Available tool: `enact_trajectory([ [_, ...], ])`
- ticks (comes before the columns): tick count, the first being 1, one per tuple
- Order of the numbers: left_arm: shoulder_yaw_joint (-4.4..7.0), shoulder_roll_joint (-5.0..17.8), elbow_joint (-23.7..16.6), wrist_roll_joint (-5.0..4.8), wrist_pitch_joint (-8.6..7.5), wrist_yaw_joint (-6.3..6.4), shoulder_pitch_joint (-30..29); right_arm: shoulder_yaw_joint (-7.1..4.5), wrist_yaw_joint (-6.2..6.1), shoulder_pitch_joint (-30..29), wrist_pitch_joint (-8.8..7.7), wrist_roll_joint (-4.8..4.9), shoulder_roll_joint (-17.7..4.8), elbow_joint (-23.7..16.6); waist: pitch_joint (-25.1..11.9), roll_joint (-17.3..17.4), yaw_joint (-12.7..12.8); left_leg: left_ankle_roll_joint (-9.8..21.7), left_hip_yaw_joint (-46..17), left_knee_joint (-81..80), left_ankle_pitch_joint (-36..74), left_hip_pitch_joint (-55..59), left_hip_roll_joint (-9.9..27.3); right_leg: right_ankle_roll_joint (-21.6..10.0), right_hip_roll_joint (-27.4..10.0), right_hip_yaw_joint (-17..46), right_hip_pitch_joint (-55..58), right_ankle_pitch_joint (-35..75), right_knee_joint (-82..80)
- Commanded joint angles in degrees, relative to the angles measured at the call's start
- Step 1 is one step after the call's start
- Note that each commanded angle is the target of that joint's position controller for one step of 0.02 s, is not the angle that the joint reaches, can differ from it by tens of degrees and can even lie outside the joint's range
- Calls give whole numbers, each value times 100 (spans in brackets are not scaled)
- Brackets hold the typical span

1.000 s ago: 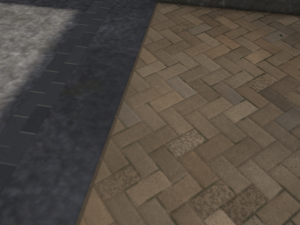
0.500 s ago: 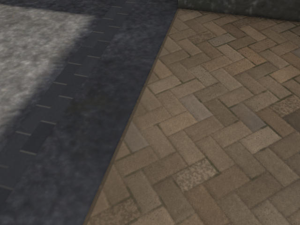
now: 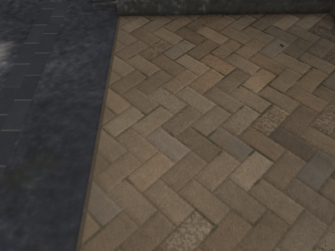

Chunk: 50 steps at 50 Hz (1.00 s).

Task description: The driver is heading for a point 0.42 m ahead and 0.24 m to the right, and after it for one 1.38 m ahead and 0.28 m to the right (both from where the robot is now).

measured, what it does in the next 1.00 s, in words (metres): walks ahead, turning right: right foot, then left foot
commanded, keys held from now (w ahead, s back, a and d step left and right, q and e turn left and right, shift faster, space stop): w+e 0.96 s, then w+q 0.04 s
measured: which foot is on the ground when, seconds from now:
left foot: down 0.00-0.20, up 0.22-0.70, down 0.72-1.00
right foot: up 0.00-0.20, down 0.22-0.74, up 0.76-1.00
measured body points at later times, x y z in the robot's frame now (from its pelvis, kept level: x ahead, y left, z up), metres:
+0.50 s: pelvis +0.26 -0.10 +0.01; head +0.28 -0.14 +0.45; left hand +0.37 +0.15 -0.10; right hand +0.40 -0.41 -0.09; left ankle +0.45 +0.05 -0.67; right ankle +0.22 -0.16 -0.74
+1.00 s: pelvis +0.54 -0.16 +0.00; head +0.57 -0.18 +0.45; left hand +0.84 -0.04 -0.08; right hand +0.43 -0.43 -0.12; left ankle +0.57 -0.06 -0.74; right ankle +0.52 -0.35 -0.66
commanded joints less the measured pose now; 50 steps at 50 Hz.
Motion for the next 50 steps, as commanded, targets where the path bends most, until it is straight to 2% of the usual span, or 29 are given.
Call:
enact_trajectory([
  [1,-108,-112,-312,58,39,-111,90,-151,-95,-698,-102,20,-877,-466,88,497,358,924,-458,-1115,1083,-656,1548,-1,-220,103,557,959,-885],
  [4,-83,98,-469,69,71,-222,-420,-169,-110,-533,-73,167,-1055,-437,143,528,176,762,-192,-965,1008,-274,1558,-126,-59,-184,737,1095,-1656],
  [7,-73,293,-653,117,130,-328,-643,-248,-73,-333,23,272,-1312,-410,127,560,111,636,-89,-557,980,453,1766,-306,76,-424,803,257,-2093],
  [8,-44,348,-670,136,146,-344,-575,-275,-65,-352,67,307,-1389,-397,79,579,213,585,-13,-189,1567,511,1763,-404,255,-621,1112,-27,-2233],
  [9,26,440,-553,148,147,-356,-112,-281,-63,-469,117,331,-1416,-433,-121,530,505,477,203,533,2379,480,1623,-531,552,-905,1768,32,-2574],
  [10,214,754,-214,131,137,-335,849,-218,-68,-408,166,266,-1229,-453,-573,270,889,336,420,1890,2966,193,1286,-690,987,-1077,2984,101,-2789],
  [11,419,1448,-86,100,126,-248,1691,-101,-79,-378,173,49,-903,-631,-814,-892,1087,-8,569,4124,1365,-1346,918,-1102,-38,757,4260,216,-3194],
  [12,387,1880,-286,50,10,-277,1465,79,-16,-50,-24,-9,-342,-966,-1537,-2014,496,-238,-477,5704,-2096,-3483,-166,-2144,-1057,3976,5730,-1147,-4406],
  [13,254,1388,-396,99,-64,-303,1559,-9,60,-731,-229,253,-839,-1082,-1724,-1134,885,-92,-1224,6258,-1781,-4110,-62,-2059,-1218,4405,5819,-1405,-5020],
  [14,160,1110,-401,142,-131,-270,1360,-52,105,-997,-350,350,-964,-1159,-1207,-862,826,74,-1192,6173,-1288,-4531,227,-1803,-1096,3648,5492,-903,-4791],
  [15,101,949,-497,134,-150,-246,963,-38,73,-1011,-398,235,-918,-1097,-1023,-235,633,137,-1267,5733,-791,-4145,504,-1567,-885,2973,4758,-311,-4648],
  [16,42,796,-561,139,-150,-232,583,-83,35,-983,-363,143,-944,-1065,-799,-46,396,116,-1274,5182,-491,-3619,678,-1384,-648,2354,3960,260,-4643],
  [18,-31,616,-614,164,-196,-189,443,-125,52,-956,-207,144,-915,-1160,-688,-64,180,45,-1306,4580,-225,-3064,730,-1303,-420,1982,3326,751,-4859],
  [21,19,797,-518,73,-240,-86,776,-91,45,-1401,-101,45,-719,-1393,-452,102,211,-161,-1224,3509,387,-3204,520,-1293,-256,1588,3194,1460,-4954],
  [26,35,763,-401,57,-200,2,1184,5,147,-2285,-148,98,-548,-1727,-191,-275,499,-210,-1193,1679,1706,-2809,141,-1044,28,1315,3065,1240,-4894],
  [32,63,749,-293,33,-73,41,1580,1,296,-2740,-291,159,-705,-2097,-26,-357,695,-61,-1229,841,1263,-2590,-78,-1008,-159,1976,3721,1110,-4243],
  [34,92,816,-364,34,-11,71,1447,-61,306,-2346,-357,166,-830,-2047,-146,-568,484,62,-1117,673,861,-1892,-196,-920,-122,2131,3699,1621,-3889],
  [35,73,768,-458,32,-6,66,1272,-143,280,-1763,-387,132,-968,-1915,-436,-603,177,214,-1038,519,917,-1017,-244,-790,120,2030,3549,2299,-3402],
  [36,4,597,-639,74,-32,30,982,-240,248,-824,-406,38,-1210,-1773,-1101,-451,-297,532,-1472,791,1058,492,323,-577,407,1770,2900,2340,-2277],
  [37,-87,258,-768,99,-73,25,1409,-359,184,224,-357,-44,-1622,-1679,-2144,636,-404,1205,-3226,885,742,2767,1648,-165,1068,1137,1223,597,-248],
  [38,-150,322,-804,-7,-118,20,1953,-319,227,366,-296,74,-1511,-1570,-2643,2224,-176,1756,-5342,221,-319,3527,2483,3,1215,979,-46,-2143,1049],
  [39,-31,811,-712,-80,-107,16,1689,-203,189,38,-218,152,-1017,-1704,-1794,1476,-241,1543,-4970,-5,-1152,2897,2335,67,816,1029,-585,-1816,1599],
  [40,-4,946,-824,-36,-73,9,1095,-133,146,-240,-142,133,-794,-1762,-1065,868,-282,1289,-4038,-103,-1024,2001,2102,88,588,754,-610,-1295,1646],
  [41,-4,849,-943,44,-63,-3,737,-94,146,-469,-104,72,-736,-1728,-540,506,-138,1177,-3415,-289,-431,1077,1864,67,394,631,-419,-940,1409],
  [42,14,764,-1009,89,-41,-16,636,-54,149,-602,-107,22,-630,-1691,-324,534,29,1101,-2945,-438,11,525,1647,30,220,631,-198,-747,1161],
  [43,-1,640,-1030,44,-8,-44,746,-45,158,-658,-121,-5,-613,-1652,-235,657,172,1051,-2580,-586,258,154,1502,4,112,602,49,-671,1023],
  [45,-49,437,-1094,2,57,-57,746,-74,176,-647,-171,56,-664,-1545,-155,748,265,1091,-2047,-828,729,-78,1440,26,19,502,46,-591,759],
  [48,-97,411,-1219,59,78,-62,434,-157,152,-516,-194,53,-941,-1388,-142,558,252,1147,-1450,-928,1585,66,1501,141,-56,480,-236,6,155],
  [50,-184,273,-1246,87,16,-109,157,-143,158,-325,-162,82,-985,-1264,-151,455,162,1115,-1124,-943,1713,35,1312,125,16,407,9,552,-634],
])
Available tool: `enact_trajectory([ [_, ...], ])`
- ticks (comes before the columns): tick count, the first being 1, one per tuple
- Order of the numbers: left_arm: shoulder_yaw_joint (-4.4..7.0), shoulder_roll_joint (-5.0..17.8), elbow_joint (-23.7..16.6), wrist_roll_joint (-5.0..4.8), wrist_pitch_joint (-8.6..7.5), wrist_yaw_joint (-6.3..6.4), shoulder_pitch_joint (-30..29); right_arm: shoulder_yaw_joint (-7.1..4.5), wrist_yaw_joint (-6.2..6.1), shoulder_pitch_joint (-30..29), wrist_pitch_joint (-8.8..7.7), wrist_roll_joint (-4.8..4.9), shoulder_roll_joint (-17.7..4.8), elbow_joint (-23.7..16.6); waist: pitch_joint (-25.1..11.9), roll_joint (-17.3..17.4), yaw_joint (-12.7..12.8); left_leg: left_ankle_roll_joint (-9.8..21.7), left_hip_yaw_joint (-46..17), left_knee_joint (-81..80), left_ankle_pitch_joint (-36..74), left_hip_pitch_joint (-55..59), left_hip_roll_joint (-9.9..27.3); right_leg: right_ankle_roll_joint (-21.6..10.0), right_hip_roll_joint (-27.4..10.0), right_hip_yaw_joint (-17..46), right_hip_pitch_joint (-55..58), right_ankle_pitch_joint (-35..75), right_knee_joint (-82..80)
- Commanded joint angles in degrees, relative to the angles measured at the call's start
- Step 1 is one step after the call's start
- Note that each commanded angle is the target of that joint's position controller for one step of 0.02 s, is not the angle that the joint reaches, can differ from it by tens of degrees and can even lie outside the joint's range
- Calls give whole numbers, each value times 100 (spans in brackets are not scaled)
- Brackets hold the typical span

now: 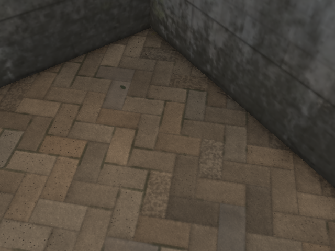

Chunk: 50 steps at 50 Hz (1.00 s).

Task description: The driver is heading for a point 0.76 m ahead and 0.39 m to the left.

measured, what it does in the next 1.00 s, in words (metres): walks ahead, turning left: right foot, then left foot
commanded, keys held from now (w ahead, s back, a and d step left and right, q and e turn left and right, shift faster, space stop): w+q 1.00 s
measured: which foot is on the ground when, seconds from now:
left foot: down 0.00-0.22, up 0.24-0.68, down 0.70-1.00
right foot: up 0.00-0.18, down 0.20-0.70, up 0.72-1.00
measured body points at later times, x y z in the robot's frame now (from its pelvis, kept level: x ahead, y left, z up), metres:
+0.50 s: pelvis +0.27 -0.04 +0.00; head +0.29 -0.04 +0.45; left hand +0.28 +0.25 -0.11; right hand +0.47 -0.28 -0.10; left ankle +0.35 +0.13 -0.67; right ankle +0.24 -0.16 -0.74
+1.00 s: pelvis +0.52 +0.09 +0.00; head +0.55 +0.13 +0.45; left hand +0.60 +0.42 -0.08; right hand +0.70 -0.14 -0.10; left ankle +0.47 +0.14 -0.74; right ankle +0.73 -0.03 -0.67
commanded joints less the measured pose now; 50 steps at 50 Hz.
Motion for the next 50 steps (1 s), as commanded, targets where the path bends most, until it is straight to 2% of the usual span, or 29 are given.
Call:
enact_trajectory([
  [1,-112,-60,-400,34,-120,-80,-200,-127,-8,-397,-73,67,-813,-350,-93,529,188,933,-799,-843,1827,-41,1405,-3,-87,6,211,808,-1016],
  [4,-193,-100,-560,38,-228,-202,-896,-131,19,-62,25,218,-1026,-234,63,522,-50,918,-770,-740,1655,48,1345,0,78,-443,610,1066,-2122],
  [7,-152,86,-708,-16,-307,-285,-1152,-161,35,231,122,269,-1242,-131,106,721,-67,862,-1102,-378,1836,497,1608,-79,287,-517,886,547,-2818],
  [8,-98,203,-674,-14,-329,-285,-948,-165,28,235,155,278,-1295,-100,9,813,102,787,-1148,-121,2162,567,1638,-148,402,-564,1277,434,-3083],
  [9,-5,360,-526,19,-342,-259,-411,-144,19,180,174,298,-1287,-82,-275,828,452,649,-998,455,2880,468,1494,-274,577,-701,2175,604,-3433],
  [10,145,671,-303,84,-339,-198,414,-72,17,230,152,264,-1096,-75,-820,774,835,452,-766,1493,3095,-21,1198,-454,491,-580,3573,831,-3323],
  [11,290,1219,-191,196,-304,-89,1532,102,25,180,96,52,-642,-290,-1839,13,1254,136,-474,3476,1177,-1328,814,-894,-913,831,5417,1446,-3001],
  [12,277,1465,-213,276,-283,-85,1522,226,40,745,-23,150,-210,-406,-2587,-1382,880,-115,-877,5122,-2147,-3061,65,-1716,-2109,3284,6492,672,-3778],
  [13,175,944,-208,230,-280,-103,1536,45,51,416,-46,303,-867,-322,-2305,-761,1128,-133,-1360,5744,-1992,-3622,301,-1647,-1911,3238,6228,169,-4022],
  [14,82,694,-151,155,-292,-83,1247,9,52,21,-29,349,-930,-481,-1471,-710,1029,-126,-1192,5826,-1543,-3992,537,-1448,-1704,2266,5613,310,-4082],
  [15,9,487,-119,130,-311,-92,910,15,28,-188,17,273,-857,-498,-1051,-386,846,-129,-1117,5615,-1111,-3821,750,-1302,-1439,1674,4859,514,-4254],
  [16,-27,338,-92,143,-341,-113,607,-14,11,-260,84,203,-823,-525,-704,-386,638,-147,-1126,5347,-813,-3564,878,-1218,-1256,1234,4174,658,-4502],
  [18,-43,181,-28,174,-445,-116,267,-9,7,-61,266,247,-595,-496,-434,-420,309,-192,-1186,5118,-473,-3047,971,-1143,-1131,652,3423,772,-4990],
  [22,49,330,203,207,-531,-16,239,15,10,-425,400,184,-401,-686,-77,-122,218,-311,-1274,4373,330,-3316,963,-1085,-1108,-274,3295,1295,-5350],
  [25,111,499,343,189,-505,42,334,64,123,-876,385,155,-303,-824,64,-85,344,-263,-1066,3296,1196,-3146,892,-904,-952,-936,3388,1357,-5370],
  [31,263,845,631,16,-351,65,699,57,306,-1702,407,154,-422,-1243,370,-62,589,122,-556,2174,685,-3033,711,-685,-1223,-1403,4209,1596,-5012],
  [33,309,1024,658,-43,-273,82,634,-35,322,-1458,419,142,-582,-1286,122,-216,368,357,-187,2067,65,-2419,363,-560,-1213,-1575,4417,3377,-4279],
  [34,314,1082,653,-79,-216,92,534,-142,309,-863,421,160,-727,-1160,-216,-216,-1,509,46,1836,44,-1597,56,-436,-1069,-1754,4353,4290,-3424],
  [35,257,960,641,-68,-189,104,597,-349,251,118,428,186,-1094,-874,-728,-70,-438,708,105,1579,309,-157,-302,-243,-782,-1915,3871,4389,-2119],
  [36,113,586,484,152,-230,128,687,-546,130,863,473,203,-1747,-740,-1141,931,-594,1100,-1604,1448,809,1421,713,116,-453,-1941,2252,1761,-76],
  [37,-95,-30,184,217,-411,81,1122,-524,153,514,385,187,-2153,-933,-1899,1952,114,2178,-5032,397,-686,2749,1844,391,719,-762,202,-2331,1568],
  [38,-16,530,109,-43,-592,21,382,-398,201,651,315,176,-1670,-1047,-2044,1133,-378,2055,-5364,-246,-1084,2858,1998,280,570,94,-430,-2084,1979],
  [39,6,636,5,-171,-674,-4,45,-319,197,485,247,158,-1375,-985,-1314,974,-335,1848,-4601,-237,-730,2358,1890,142,350,11,-829,-1548,1819],
  [40,-19,575,64,-35,-716,48,-7,-252,180,153,220,188,-1169,-1041,-923,506,-113,1651,-3927,-147,-141,1529,1653,67,76,32,-572,-1058,1383],
  [41,22,608,102,123,-705,93,1,-195,161,-215,222,154,-974,-1108,-664,450,133,1514,-3368,-146,495,731,1425,72,-88,41,-115,-762,902],
  [43,62,606,92,164,-573,76,134,-144,112,-448,205,70,-834,-1248,-595,588,390,1506,-2983,-355,1172,40,1214,124,-176,67,427,-508,499],
  [45,20,447,65,203,-473,69,41,-162,43,-336,173,109,-904,-1198,-482,487,420,1524,-2637,-446,1726,-260,1096,251,-112,-49,455,-293,4],
  [48,-77,236,-97,231,-454,45,-583,-197,-76,-65,196,160,-1023,-1079,-289,516,240,1318,-2233,-427,1928,-425,820,408,88,-133,421,741,-1209],
  [50,-133,131,-172,194,-486,-15,-995,-200,-111,88,235,183,-1025,-1027,-238,677,67,1149,-2105,-345,1653,-504,646,423,296,-171,694,1396,-2098],
])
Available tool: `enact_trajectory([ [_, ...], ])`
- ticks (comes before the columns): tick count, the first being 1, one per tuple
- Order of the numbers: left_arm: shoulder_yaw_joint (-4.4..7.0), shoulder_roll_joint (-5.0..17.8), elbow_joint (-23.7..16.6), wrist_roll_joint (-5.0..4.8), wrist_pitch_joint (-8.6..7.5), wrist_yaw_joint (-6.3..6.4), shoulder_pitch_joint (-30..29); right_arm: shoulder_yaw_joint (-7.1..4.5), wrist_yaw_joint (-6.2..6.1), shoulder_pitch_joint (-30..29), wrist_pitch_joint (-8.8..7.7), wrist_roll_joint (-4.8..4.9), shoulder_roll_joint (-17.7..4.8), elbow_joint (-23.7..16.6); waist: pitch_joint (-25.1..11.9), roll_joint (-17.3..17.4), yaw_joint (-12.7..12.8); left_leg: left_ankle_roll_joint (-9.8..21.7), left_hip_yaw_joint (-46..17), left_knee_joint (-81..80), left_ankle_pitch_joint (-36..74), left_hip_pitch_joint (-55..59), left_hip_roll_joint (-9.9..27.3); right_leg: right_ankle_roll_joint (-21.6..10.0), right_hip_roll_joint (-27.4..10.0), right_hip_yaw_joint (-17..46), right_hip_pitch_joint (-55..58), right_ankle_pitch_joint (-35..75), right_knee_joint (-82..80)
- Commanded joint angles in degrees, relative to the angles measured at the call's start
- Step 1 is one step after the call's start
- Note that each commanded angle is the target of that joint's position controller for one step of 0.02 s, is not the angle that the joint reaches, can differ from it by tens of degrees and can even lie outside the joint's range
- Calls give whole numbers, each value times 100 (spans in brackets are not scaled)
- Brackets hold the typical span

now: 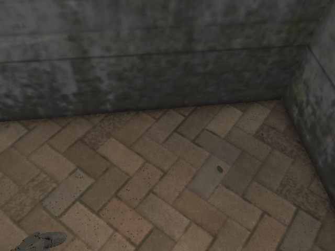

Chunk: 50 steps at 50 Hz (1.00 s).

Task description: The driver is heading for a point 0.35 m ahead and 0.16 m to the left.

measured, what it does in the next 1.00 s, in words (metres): walks ahead, turning left: right foot, then left foot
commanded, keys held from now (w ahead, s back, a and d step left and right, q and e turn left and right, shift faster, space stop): w+q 0.34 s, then no key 0.66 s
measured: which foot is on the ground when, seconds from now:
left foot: down 0.00-0.22, up 0.24-0.62, down 0.64-1.00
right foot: up 0.00-0.18, down 0.20-0.64, up 0.66-0.94, down 0.96-1.00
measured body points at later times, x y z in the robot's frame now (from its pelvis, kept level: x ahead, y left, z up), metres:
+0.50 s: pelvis +0.27 -0.03 +0.00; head +0.31 -0.02 +0.45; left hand +0.24 +0.26 -0.12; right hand +0.53 -0.23 -0.09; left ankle +0.34 +0.15 -0.69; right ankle +0.27 -0.14 -0.75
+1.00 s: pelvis +0.39 +0.02 -0.02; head +0.40 +0.02 +0.43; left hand +0.40 +0.32 -0.13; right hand +0.62 -0.15 -0.12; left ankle +0.41 +0.15 -0.75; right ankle +0.44 -0.11 -0.75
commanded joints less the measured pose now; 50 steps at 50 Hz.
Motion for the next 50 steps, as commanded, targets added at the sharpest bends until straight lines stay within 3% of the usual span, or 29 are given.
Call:
enact_trajectory([
  [1,11,215,-433,-46,-87,-75,-562,-263,-98,-93,-56,40,-991,-372,-266,624,-8,714,-894,-554,1409,-241,1076,68,376,-224,644,969,-1157],
  [6,81,457,-566,-134,-208,-234,-953,-269,-137,276,40,66,-979,-257,-190,741,-124,622,-1655,3,972,401,1354,-121,603,-64,956,699,-2047],
  [8,154,576,-491,-146,-259,-238,-575,-288,-149,155,74,51,-987,-305,-266,931,113,509,-1876,374,1332,527,1375,-306,645,-114,1486,263,-2229],
  [9,233,698,-362,-114,-287,-207,-33,-254,-137,13,72,42,-889,-378,-534,922,420,362,-1762,861,1812,400,1142,-476,645,-205,2322,383,-2452],
  [10,320,942,-267,-5,-310,-167,795,-158,-104,-131,43,-12,-637,-519,-1246,679,833,152,-1454,2089,1634,-177,861,-832,-15,326,3793,393,-2211],
  [11,431,1373,-155,103,-262,-123,1606,-67,-125,433,3,24,-307,-643,-2141,-550,808,-289,-682,4092,-214,-1982,71,-1583,-1304,2354,5948,-298,-2309],
  [12,395,1205,-49,-40,-207,-173,1722,-39,-115,776,-43,103,-529,-681,-2335,-1751,682,-417,-556,5163,-2224,-3135,143,-1997,-1980,4194,6298,-1488,-2882],
  [13,270,709,-154,-118,-157,-134,1408,-164,-104,448,-18,141,-992,-610,-1493,-980,778,-497,-599,5631,-1757,-3518,514,-1779,-1793,3586,5636,-2163,-3051],
  [14,204,519,-182,-93,-89,-96,1147,-189,-92,-85,19,74,-1080,-704,-865,-457,804,-526,-336,5623,-1271,-3462,726,-1528,-1509,2636,4821,-1843,-3122],
  [15,166,460,-139,-43,-52,-93,927,-196,-80,-384,26,4,-983,-812,-444,-219,677,-518,-243,5386,-963,-3325,884,-1422,-1262,2050,4083,-1263,-3285],
  [18,103,306,-1,-16,-103,-108,708,-174,-28,-361,115,51,-628,-857,-66,-430,381,-528,-127,4843,-685,-2779,1120,-1370,-872,936,3090,95,-3672],
  [20,143,477,156,-22,-148,-126,681,-124,-60,-465,150,-17,-456,-927,-15,-325,269,-661,-43,4294,-680,-2716,1038,-1512,-884,407,2942,1964,-3643],
  [22,196,663,271,-46,-115,-110,611,-58,-51,-584,138,-79,-334,-938,-200,-274,239,-722,96,3494,-165,-2523,1021,-1508,-816,-89,3032,2908,-3530],
  [25,199,767,440,-141,7,-64,670,19,63,-1012,62,-77,-233,-946,-414,-332,416,-683,429,2188,981,-1772,876,-1332,-553,-654,3001,3008,-3449],
  [28,218,936,648,-253,91,-35,927,-11,141,-1398,34,-94,-366,-1107,-459,-352,521,-546,451,1407,991,-1569,763,-1227,-731,-508,3448,2743,-3112],
  [31,194,956,757,-297,118,-14,919,-125,96,-983,30,-197,-631,-993,-738,-225,173,-191,630,393,1470,-394,467,-929,-566,-529,3452,2807,-2068],
  [32,122,773,797,-191,62,-33,1166,-230,3,-641,33,-224,-1039,-955,-1019,37,87,37,236,463,3190,470,874,-644,-255,-790,3012,2104,-1315],
  [33,-35,423,686,39,-10,-82,1498,-241,-94,-327,79,-414,-1390,-1034,-1686,1031,146,818,-1259,1095,6020,2150,2278,-248,227,-1009,1528,-612,269],
  [34,-169,269,771,30,31,-145,1843,-68,-80,-307,92,-406,-960,-1042,-2547,1571,181,1613,-2277,891,6243,2576,3046,-51,388,-346,1018,-3527,1154],
  [35,-48,728,819,-112,165,-162,1606,-23,-22,-334,137,-267,-712,-995,-2398,999,31,1452,-2011,633,4806,2172,2683,23,179,-53,939,-3462,1486],
  [36,-40,732,732,-189,279,-130,1254,6,5,-658,148,-176,-659,-964,-1769,798,114,1162,-1616,431,3703,1652,2397,58,76,-167,637,-3237,1467],
  [38,-21,698,718,-93,512,21,1026,14,9,-1274,165,-195,-697,-965,-1065,640,387,802,-1195,-66,2254,232,2052,172,-54,-184,1033,-2624,955],
  [40,-19,590,824,-53,668,142,1308,-14,2,-1643,143,-300,-728,-958,-892,931,609,693,-745,-357,1691,-721,1788,233,64,-357,1830,-2087,483],
  [42,-41,486,851,-29,714,204,1305,14,-1,-1710,92,-303,-594,-871,-897,1017,584,656,-525,-389,1133,-934,1656,184,105,-388,2220,-1738,-104],
  [46,-56,408,826,69,712,139,1155,79,14,-1701,72,-257,-443,-626,-796,892,611,334,-434,-257,-899,-1222,1438,-26,271,-468,3075,-530,-1645],
  [47,-60,457,777,137,707,119,1096,133,29,-1507,65,-265,-305,-500,-670,751,587,63,-386,-202,-1496,-1329,1263,-128,182,-335,3220,-346,-2009],
  [48,-70,631,674,162,718,126,972,182,37,-1412,73,-299,-202,-414,-452,407,473,-214,-245,59,-1686,-1397,1071,-320,-219,87,3124,-437,-2447],
  [49,3,950,652,75,730,137,619,178,44,-1114,81,-317,-148,-399,-206,-385,89,-443,207,211,-1142,-1104,680,-554,-325,195,2407,-1442,-2556],
  [50,-47,687,649,73,707,95,477,177,17,-1294,94,-355,-212,-346,-155,-585,191,-575,367,501,-542,-348,631,-589,-228,244,1712,-2377,-2862],
])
